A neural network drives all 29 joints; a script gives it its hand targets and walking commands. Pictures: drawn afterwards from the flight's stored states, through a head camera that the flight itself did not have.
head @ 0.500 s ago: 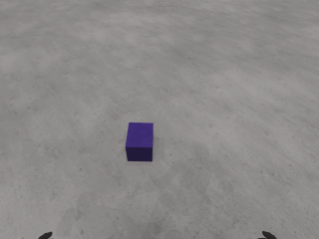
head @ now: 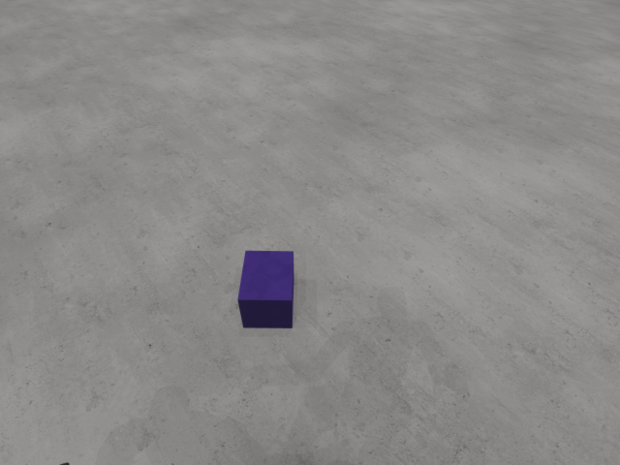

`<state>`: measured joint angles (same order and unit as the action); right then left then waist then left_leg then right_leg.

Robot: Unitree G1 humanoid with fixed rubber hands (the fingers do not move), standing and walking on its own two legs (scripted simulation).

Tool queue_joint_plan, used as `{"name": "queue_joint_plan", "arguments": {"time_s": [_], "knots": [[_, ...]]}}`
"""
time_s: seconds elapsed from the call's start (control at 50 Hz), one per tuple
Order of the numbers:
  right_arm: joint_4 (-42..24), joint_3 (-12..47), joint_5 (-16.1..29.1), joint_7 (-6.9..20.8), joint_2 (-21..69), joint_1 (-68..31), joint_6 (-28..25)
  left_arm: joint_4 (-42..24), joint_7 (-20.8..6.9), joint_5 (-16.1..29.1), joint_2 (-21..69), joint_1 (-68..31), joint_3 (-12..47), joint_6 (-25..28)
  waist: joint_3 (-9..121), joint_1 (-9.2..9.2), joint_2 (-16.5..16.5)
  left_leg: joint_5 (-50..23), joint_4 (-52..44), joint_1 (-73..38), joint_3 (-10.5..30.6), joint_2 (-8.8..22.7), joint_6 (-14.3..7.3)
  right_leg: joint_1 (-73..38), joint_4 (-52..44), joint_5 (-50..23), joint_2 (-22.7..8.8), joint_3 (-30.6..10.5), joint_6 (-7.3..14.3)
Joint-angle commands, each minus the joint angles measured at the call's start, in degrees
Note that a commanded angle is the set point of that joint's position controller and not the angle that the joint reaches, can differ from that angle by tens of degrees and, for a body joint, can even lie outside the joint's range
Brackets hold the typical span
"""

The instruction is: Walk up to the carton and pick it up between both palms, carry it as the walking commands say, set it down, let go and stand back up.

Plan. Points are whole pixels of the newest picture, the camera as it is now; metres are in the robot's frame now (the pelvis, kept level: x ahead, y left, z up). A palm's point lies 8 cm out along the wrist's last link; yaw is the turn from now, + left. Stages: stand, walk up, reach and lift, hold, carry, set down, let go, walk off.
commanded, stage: walk up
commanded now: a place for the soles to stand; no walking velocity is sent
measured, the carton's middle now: (268, 289) +0.87 +0.13 -0.68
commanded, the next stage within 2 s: none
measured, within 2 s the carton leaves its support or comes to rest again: neither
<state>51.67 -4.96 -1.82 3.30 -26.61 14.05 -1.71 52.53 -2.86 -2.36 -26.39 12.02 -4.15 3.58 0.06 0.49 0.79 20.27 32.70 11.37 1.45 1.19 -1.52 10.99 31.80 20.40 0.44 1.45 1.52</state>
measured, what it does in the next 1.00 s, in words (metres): walks ahead: left foot, then right foot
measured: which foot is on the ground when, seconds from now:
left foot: down 0.00-0.00, up 0.02-0.24, down 0.26-0.60, up 0.62-0.90, down 0.92-1.00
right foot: down 0.00-0.28, up 0.30-0.56, down 0.58-0.92, up 0.94-1.00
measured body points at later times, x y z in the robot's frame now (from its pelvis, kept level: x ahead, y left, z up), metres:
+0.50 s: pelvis +0.14 +0.03 -0.01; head +0.15 +0.03 +0.44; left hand +0.22 +0.36 -0.10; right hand +0.24 -0.32 -0.07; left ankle +0.18 +0.13 -0.73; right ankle +0.21 -0.11 -0.70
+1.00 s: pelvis +0.31 +0.04 -0.01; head +0.32 +0.05 +0.44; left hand +0.34 +0.39 -0.10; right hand +0.47 -0.29 -0.07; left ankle +0.36 +0.16 -0.73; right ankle +0.27 -0.10 -0.69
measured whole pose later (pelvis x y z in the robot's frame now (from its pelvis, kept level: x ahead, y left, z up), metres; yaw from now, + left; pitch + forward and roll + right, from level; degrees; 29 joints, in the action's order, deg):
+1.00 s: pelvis +0.31 +0.04 -0.01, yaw +3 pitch -1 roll +0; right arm 37.4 -5.2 -0.5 2.8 -27.5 16.4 -5.4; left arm 39.9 -1.7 -0.5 -27.7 23.7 -3.4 3.9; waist -2.6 -1.8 -1.5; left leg 14.3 37.8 22.1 -3.2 1.5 -1.5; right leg 22.0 58.9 26.5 -2.6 -0.6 1.3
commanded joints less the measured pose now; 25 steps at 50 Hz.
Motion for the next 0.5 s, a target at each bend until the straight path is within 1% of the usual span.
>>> {"name": "queue_joint_plan", "arguments": {"time_s": [0.0, 0.02, 0.04, 0.06, 0.08, 0.1, 0.12, 0.14, 0.16, 0.18, 0.2, 0.22, 0.24, 0.26, 0.28, 0.3, 0.32, 0.34, 0.36, 0.38, 0.4, 0.42, 0.44, 0.48], "knots": [[-9.99, -1.22, 0.5, 0.34, -6.4, -9.34, -0.8, -3.16, 0.52, 0.0, -15.42, 8.41, -4.4, 1.9, -5.72, -6.86, -11.73, 8.64, 13.06, 30.67, 0.49, -2.91, -1.33, -17.46, -20.04, 19.44, -14.7, -27.78, 8.86], [-11.47, -1.22, 0.21, -0.47, -7.15, -10.51, -1.21, -4.23, 0.88, 0.25, -17.77, 10.86, -5.07, 2.31, -9.51, -7.9, -9.48, 10.21, 21.3, 38.98, 3.83, -1.91, -0.96, -17.85, -21.43, 10.32, -24.31, -35.13, 13.48], [-10.79, -1.5, 0.54, -0.88, -8.32, -8.75, -1.62, -5.14, 1.1, 0.73, -15.65, 10.7, -4.65, 2.42, -9.84, -6.34, -2.23, 6.1, 22.92, 37.14, 8.47, -0.39, -1.04, -16.51, -18.96, -2.77, -24.16, -31.17, 14.72], [-10.36, -1.54, 0.98, -0.81, -8.25, -5.56, -1.9, -6.1, 1.44, 0.94, -13.8, 9.16, -4.05, 2.4, -8.26, -4.17, -1.58, 3.77, 20.91, 33.75, 8.2, 0.47, -0.28, -17.25, -17.09, -14.44, -21.76, -24.15, 14.03], [-10.44, -1.58, 0.99, -0.56, -8.32, -4.11, -1.92, -6.71, 1.73, 1.0, -13.11, 8.0, -3.95, 2.18, -6.92, -3.13, -4.35, 3.56, 18.07, 30.99, 6.6, 1.04, 0.35, -17.59, -15.98, -22.49, -19.54, -18.03, 12.65], [-10.67, -1.56, 0.88, -0.12, -8.16, -3.44, -1.77, -7.97, 1.83, 1.02, -12.81, 7.11, -3.86, 2.05, -5.57, -2.69, -7.12, 2.93, 16.14, 27.05, 3.42, 1.1, 0.68, -16.01, -14.62, -29.49, -17.15, -12.52, 11.44], [-11.31, -1.45, 0.78, 0.49, -7.57, -3.64, -1.6, -9.41, 1.63, 1.0, -12.57, 6.37, -3.76, 1.98, -4.93, -2.34, -8.89, 1.32, 13.28, 22.54, -0.11, 1.47, 0.65, -12.42, -13.59, -32.75, -15.04, -8.33, 10.39], [-12.39, -1.36, 0.8, 1.05, -6.78, -4.76, -1.46, -10.5, 1.37, 0.92, -12.44, 6.46, -3.72, 1.93, -4.93, -2.46, -9.77, -1.65, 9.55, 18.5, -2.23, 1.6, 0.32, -8.7, -13.24, -32.79, -13.89, -6.05, 9.41], [-13.18, -1.46, 0.86, 1.43, -6.33, -5.4, -1.4, -11.4, 1.17, 1.03, -12.53, 6.53, -3.68, 1.8, -4.87, -2.38, -9.87, -4.85, 6.0, 14.18, -3.47, 1.13, 0.01, -5.36, -12.76, -30.77, -13.16, -4.82, 8.55], [-13.23, -1.84, 0.93, 1.66, -6.31, -4.25, -1.4, -12.19, 1.02, 1.28, -12.83, 6.28, -3.61, 1.56, -4.49, -1.49, -9.19, -7.93, 3.42, 8.89, -4.76, -0.05, -0.16, -1.59, -11.57, -26.65, -12.7, -4.11, 8.11], [-12.66, -2.43, 0.86, 1.65, -6.64, -1.39, -1.48, -12.94, 0.96, 1.61, -12.99, 5.96, -3.4, 1.38, -3.61, 0.45, -7.81, -10.9, 0.87, 2.04, -6.15, -1.67, -0.75, 2.64, -8.46, -24.64, -12.46, -3.21, 7.79], [-11.83, -3.2, 0.63, 1.31, -7.51, 2.56, -1.62, -13.57, 1.01, 1.83, -12.11, 6.4, -2.96, 1.29, -1.92, 2.58, -5.66, -10.69, -0.59, -5.9, -7.06, -3.51, -1.59, 7.07, -2.95, -25.64, -11.61, -2.12, 7.18], [-10.68, -4.14, 0.06, 0.71, -9.13, 8.4, -1.88, -14.26, 1.15, 2.07, -10.11, 7.43, -2.19, 1.25, 1.37, 5.2, -1.89, -7.54, -1.75, -14.98, -5.78, -3.78, -3.62, 11.94, 7.73, -25.67, -8.95, 0.0, 6.0], [-10.6, -5.29, -1.14, -0.08, -12.24, 15.69, -2.17, -16.18, 1.51, 2.62, -6.81, 8.11, -1.22, 1.33, 7.51, 8.35, 7.52, 4.99, -5.81, -22.67, 9.3, 7.61, -7.63, 18.74, 27.06, -13.77, -5.12, 2.6, 3.65], [-13.2, -6.16, 0.06, -0.91, -17.59, 14.86, -2.82, -17.58, 1.61, 2.09, -6.63, 8.91, -1.49, 1.53, 7.34, 7.13, 11.9, 16.31, -16.98, -20.13, 39.74, 21.35, -14.15, 28.91, 38.67, 12.04, 1.55, -2.29, 1.52], [-13.9, -6.35, 2.04, -0.96, -17.68, 10.7, -2.81, -16.04, 2.12, 1.56, -12.14, 9.86, -2.53, 0.8, 3.7, 4.72, 1.69, 22.21, -17.87, -10.85, 37.7, 23.03, -17.17, 27.15, 43.26, 8.48, -1.53, -9.18, 1.3], [-14.38, -5.4, 2.09, -1.03, -14.94, 7.57, -2.64, -14.85, 1.83, 1.85, -12.42, 10.13, -2.54, 0.71, -1.01, 2.78, 0.8, 20.23, -17.95, -4.95, 32.19, 20.92, -16.42, 27.42, 42.0, 5.78, -3.12, -8.84, 0.87], [-15.07, -4.78, 1.87, -1.01, -13.54, 5.19, -2.76, -14.11, 1.53, 1.86, -11.81, 11.51, -2.65, 0.68, -3.18, 0.9, 2.51, 17.11, -18.16, 0.22, 26.0, 18.16, -14.12, 25.14, 37.59, 4.99, -4.58, -8.81, 0.46], [-15.75, -4.36, 1.57, -1.15, -12.53, 3.07, -2.89, -13.01, 1.08, 1.58, -11.54, 13.34, -2.74, 0.71, -3.77, -0.49, 4.85, 14.31, -18.13, 4.29, 19.39, 15.05, -12.1, 21.48, 31.51, 4.23, -5.32, -7.66, -0.21], [-16.15, -4.16, 0.83, -1.04, -12.05, 2.46, -2.89, -11.57, 0.48, 1.45, -10.89, 14.96, -2.92, 0.61, -3.58, -0.47, 7.24, 10.46, -17.63, 7.73, 13.89, 13.02, -11.92, 17.74, 26.62, 4.32, -4.84, -4.85, -0.78], [-16.58, -4.23, 0.17, -0.74, -12.05, 3.28, -2.97, -11.54, 0.03, 1.33, -10.17, 15.02, -3.19, 0.52, -3.21, -0.13, 8.67, 9.95, -17.39, 9.22, 12.01, 12.44, -12.43, 15.65, 23.03, 4.96, -4.46, -2.79, -0.99], [-17.01, -4.39, -0.14, -0.45, -12.45, 4.08, -3.09, -12.14, -0.29, 1.04, -9.67, 13.96, -3.38, 0.51, -3.51, 0.29, 9.0, 11.24, -17.52, 10.29, 12.04, 12.78, -12.95, 14.73, 20.06, 4.92, -4.47, -1.64, -0.95], [-17.41, -4.57, -0.19, -0.2, -13.01, 4.67, -3.2, -12.82, -0.56, 0.71, -9.28, 12.59, -3.49, 0.55, -4.04, 0.63, 8.84, 13.61, -17.68, 11.31, 12.27, 12.98, -12.84, 13.88, 16.92, 3.98, -4.58, -0.93, -0.68], [-18.43, -4.69, 0.02, 0.11, -13.6, 3.96, -3.16, -12.99, -0.88, 0.48, -8.81, 11.99, -3.74, 0.84, -4.48, 0.36, 8.82, 17.16, -17.7, 13.87, 11.59, 12.55, -11.52, 10.41, 11.72, -0.23, -3.86, 0.91, -0.27]]}}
